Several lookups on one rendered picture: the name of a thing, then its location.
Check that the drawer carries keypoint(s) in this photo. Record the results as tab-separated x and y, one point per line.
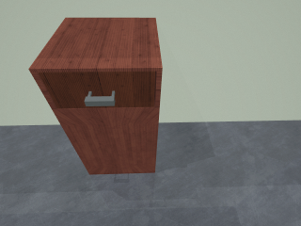
70	89

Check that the handle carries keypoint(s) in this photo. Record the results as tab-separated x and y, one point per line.
100	100

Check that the cabinet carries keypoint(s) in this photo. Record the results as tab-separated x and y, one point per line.
108	140

